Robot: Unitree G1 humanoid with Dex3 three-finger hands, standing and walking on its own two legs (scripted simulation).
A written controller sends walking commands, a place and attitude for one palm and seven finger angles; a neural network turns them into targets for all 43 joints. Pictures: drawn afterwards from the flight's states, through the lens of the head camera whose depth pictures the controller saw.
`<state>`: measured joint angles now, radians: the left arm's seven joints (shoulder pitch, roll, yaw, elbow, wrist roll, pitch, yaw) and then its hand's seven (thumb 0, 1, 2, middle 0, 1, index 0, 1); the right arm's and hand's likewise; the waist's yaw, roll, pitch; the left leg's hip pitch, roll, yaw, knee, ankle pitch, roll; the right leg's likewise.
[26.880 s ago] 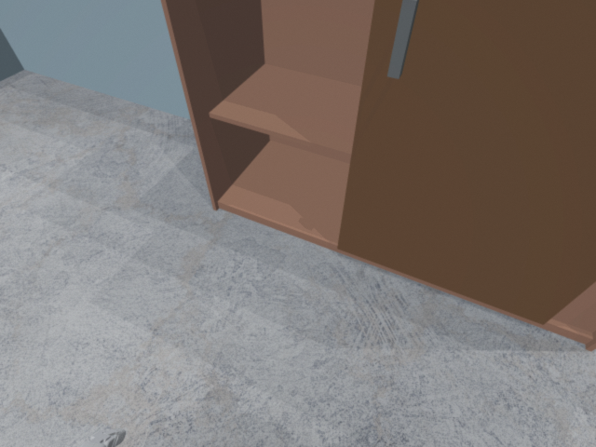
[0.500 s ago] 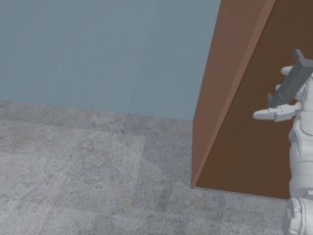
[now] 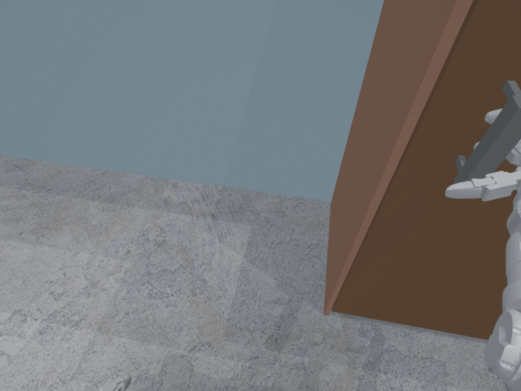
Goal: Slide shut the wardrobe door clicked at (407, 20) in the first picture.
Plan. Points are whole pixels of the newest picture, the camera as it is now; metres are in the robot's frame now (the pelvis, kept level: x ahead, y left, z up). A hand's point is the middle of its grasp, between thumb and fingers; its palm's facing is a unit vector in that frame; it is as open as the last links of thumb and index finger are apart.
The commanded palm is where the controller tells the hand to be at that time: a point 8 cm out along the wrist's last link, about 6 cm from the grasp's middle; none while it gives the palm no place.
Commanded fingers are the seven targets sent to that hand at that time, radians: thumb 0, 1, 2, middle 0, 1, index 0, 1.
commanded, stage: slip the hand off the handle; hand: right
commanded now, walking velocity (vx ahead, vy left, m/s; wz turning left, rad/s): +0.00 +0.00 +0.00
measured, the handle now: (487, 139) +0.47 -0.28 +0.16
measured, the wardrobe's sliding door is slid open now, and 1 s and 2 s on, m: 0.00 0.01 0.01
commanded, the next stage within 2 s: draw the hand back to the body in 0.96 s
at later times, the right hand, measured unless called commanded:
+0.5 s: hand out of the picture +0.41 -0.35 +0.14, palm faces +0.44 +0.87 -0.23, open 14.1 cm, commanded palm +0.36 -0.37 +0.16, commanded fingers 0.00 0.55 -0.20 0.25 1.15 0.25 1.15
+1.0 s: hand out of the picture +0.31 -0.33 +0.14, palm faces +0.44 +0.88 -0.20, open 14.7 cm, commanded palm +0.28 -0.37 +0.16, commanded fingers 0.00 0.55 -0.20 0.25 1.15 0.25 1.15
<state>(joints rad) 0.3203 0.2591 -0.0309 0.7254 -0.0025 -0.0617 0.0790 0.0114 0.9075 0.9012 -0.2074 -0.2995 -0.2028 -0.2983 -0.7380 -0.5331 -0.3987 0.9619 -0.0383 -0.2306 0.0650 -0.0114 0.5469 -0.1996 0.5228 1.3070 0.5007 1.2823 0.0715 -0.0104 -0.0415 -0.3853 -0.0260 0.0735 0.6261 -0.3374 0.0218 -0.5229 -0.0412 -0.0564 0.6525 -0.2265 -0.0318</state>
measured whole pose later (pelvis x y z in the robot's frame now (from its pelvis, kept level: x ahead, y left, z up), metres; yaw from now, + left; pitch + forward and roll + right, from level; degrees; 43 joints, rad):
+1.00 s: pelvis +0.02 -0.01 +0.01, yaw -1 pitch +1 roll +2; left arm 0.16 0.23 -0.05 0.67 -0.03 -0.16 0.11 0.01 0.91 0.90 -0.21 -0.30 -0.20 -0.30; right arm -0.11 -0.41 -0.41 0.17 0.12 0.01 0.07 -0.01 0.55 -0.20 0.25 1.15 0.25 1.15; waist -0.07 -0.02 -0.03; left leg -0.21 0.00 0.08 0.54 -0.34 0.00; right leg -0.37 0.00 -0.05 0.60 -0.25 -0.05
